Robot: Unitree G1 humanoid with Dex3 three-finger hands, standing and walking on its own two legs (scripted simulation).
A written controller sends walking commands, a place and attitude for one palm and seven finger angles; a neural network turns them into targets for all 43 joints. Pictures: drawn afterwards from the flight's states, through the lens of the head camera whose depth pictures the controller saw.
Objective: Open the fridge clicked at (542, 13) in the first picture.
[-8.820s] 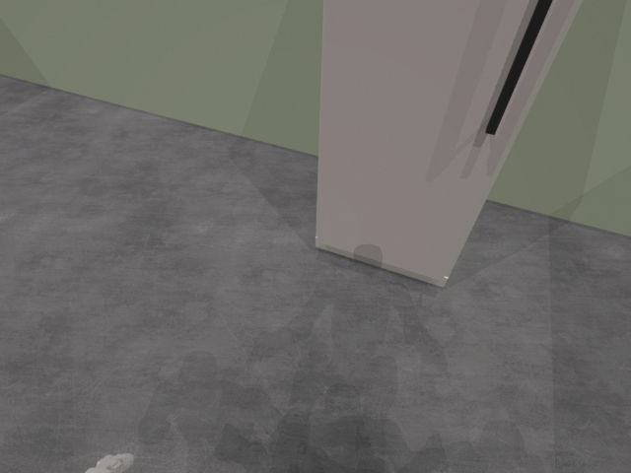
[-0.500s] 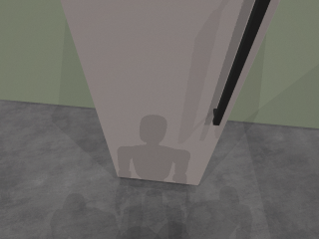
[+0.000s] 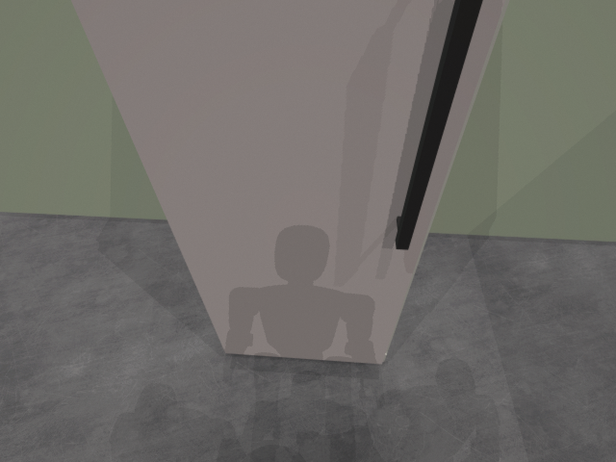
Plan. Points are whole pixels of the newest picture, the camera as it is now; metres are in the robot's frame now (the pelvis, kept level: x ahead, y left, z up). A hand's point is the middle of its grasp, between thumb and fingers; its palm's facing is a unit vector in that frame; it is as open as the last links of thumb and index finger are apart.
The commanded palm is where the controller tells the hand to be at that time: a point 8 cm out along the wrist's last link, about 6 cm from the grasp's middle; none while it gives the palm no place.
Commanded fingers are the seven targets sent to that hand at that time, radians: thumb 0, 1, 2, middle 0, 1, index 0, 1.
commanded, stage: look again from close up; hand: right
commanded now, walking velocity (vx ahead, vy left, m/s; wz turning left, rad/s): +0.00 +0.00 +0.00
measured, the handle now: (433, 110) +0.49 -0.13 +0.22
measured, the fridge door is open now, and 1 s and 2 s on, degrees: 0 0 0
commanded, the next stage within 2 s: raise the hand to about handle height in 0.92 s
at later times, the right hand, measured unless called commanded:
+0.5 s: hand out of the picture +0.01 -0.20 -0.17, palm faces -0.01 +0.97 -0.24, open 7.4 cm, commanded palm none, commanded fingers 0.00 -0.90 -0.90 0.20 0.30 0.20 0.30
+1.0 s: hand out of the picture +0.02 -0.18 -0.17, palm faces -0.02 +0.97 -0.23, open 7.4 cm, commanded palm none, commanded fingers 0.00 -0.90 -0.90 0.20 0.30 0.20 0.30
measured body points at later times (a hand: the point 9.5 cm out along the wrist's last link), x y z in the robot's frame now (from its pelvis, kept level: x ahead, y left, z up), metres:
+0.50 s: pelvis -0.01 +0.01 +0.00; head +0.00 +0.00 +0.45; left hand +0.04 +0.26 -0.14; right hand +0.01 -0.25 -0.15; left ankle -0.04 +0.14 -0.74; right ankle +0.03 -0.08 -0.74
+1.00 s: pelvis +0.00 +0.02 +0.01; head +0.01 +0.01 +0.46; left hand +0.04 +0.27 -0.14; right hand +0.02 -0.23 -0.15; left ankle -0.04 +0.14 -0.74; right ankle +0.03 -0.08 -0.74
